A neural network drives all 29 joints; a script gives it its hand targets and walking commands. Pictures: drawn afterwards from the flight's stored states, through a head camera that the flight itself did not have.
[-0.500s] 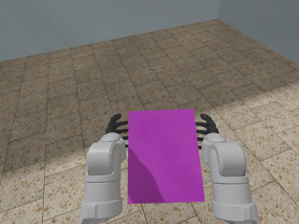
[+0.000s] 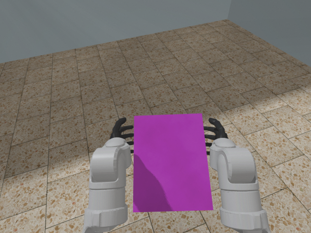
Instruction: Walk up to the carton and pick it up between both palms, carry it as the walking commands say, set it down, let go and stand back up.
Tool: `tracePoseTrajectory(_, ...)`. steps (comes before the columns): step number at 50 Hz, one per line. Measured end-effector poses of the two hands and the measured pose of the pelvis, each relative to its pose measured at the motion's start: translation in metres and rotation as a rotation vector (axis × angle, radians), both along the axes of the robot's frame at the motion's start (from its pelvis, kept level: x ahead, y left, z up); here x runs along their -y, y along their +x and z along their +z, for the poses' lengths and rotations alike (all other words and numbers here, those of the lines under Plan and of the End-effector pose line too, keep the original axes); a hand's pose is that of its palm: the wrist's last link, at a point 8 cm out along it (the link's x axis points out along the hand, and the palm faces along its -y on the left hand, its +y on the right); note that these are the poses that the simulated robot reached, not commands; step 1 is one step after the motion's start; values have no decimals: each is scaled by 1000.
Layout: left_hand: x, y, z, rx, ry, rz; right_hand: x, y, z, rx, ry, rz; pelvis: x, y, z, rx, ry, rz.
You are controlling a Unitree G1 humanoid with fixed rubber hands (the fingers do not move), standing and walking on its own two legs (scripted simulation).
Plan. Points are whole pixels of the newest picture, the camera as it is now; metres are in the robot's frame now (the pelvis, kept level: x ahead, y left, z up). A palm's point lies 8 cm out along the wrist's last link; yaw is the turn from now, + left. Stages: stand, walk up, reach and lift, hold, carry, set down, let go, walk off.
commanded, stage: carry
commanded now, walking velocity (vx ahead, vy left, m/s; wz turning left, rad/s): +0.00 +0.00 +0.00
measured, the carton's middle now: (168, 164) +0.31 +0.01 -0.01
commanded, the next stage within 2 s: none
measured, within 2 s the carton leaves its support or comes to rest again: neither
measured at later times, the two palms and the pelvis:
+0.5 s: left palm (117, 147) +0.30 +0.13 +0.10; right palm (220, 148) +0.30 -0.11 +0.10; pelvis +0.00 +0.00 +0.00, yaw +0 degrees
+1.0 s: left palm (114, 133) +0.33 +0.14 +0.11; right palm (213, 132) +0.33 -0.10 +0.11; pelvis +0.04 +0.02 +0.00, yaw +0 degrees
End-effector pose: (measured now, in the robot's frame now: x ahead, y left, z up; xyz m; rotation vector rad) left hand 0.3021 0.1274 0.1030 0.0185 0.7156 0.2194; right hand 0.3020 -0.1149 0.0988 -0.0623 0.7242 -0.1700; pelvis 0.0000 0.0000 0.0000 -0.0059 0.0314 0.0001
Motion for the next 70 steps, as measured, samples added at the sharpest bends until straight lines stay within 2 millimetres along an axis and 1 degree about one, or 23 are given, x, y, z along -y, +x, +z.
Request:
tracePoseTrajectory(37, -2, -6, 1, 4, -2, -1, -2, -6, 0, 2, -1, 4, -1, -5, 0, 5, -2, 3)
tracePoseTrajectory(41, -2, -6, 2, 8, -4, -1, -2, -6, 2, 5, -4, 5, -1, -3, -1, 8, 1, 4)
tracePoseTrajectory(45, -4, 3, 6, 9, -13, -10, -4, 3, 7, 4, -19, 6, -4, 12, 1, 4, 18, 9)
tracePoseTrajectory(47, -7, 12, 8, 9, -16, -15, -7, 12, 11, 4, -29, 1, -8, 22, 2, 3, 25, 13)
tracePoseTrajectory(50, -13, 32, 8, 11, -9, -14, -13, 31, 13, 8, -33, -8, -15, 40, -1, 0, 26, 5)
tracePoseTrajectory(53, -19, 55, -5, -17, -2, -3, -20, 54, 2, -18, -28, -10, -21, 54, -4, -15, 30, -5)
tracePoseTrajectory(56, -23, 65, -15, -34, -1, 2, -25, 66, -10, -35, -26, -8, -25, 62, -3, -31, 21, -5)
tracePoseTrajectory(60, -28, 72, -18, -24, -19, 14, -28, 73, -17, -28, -2, -7, -26, 61, 0, -55, 6, 4)
tracePoseTrajectory(63, -30, 71, -18, -18, -21, 29, -30, 75, -18, -22, 18, 0, -25, 56, 4, -69, 0, 12)
tracePoseTrajectory(67, -32, 64, -13, 4, -20, 60, -31, 72, -15, -2, 47, 20, -19, 47, 8, -83, 0, 14)
tracePoseTrajectory(70, -28, 55, -7, 32, -19, 72, -27, 66, -12, 24, 60, 27, -12, 37, 8, -87, 1, 11)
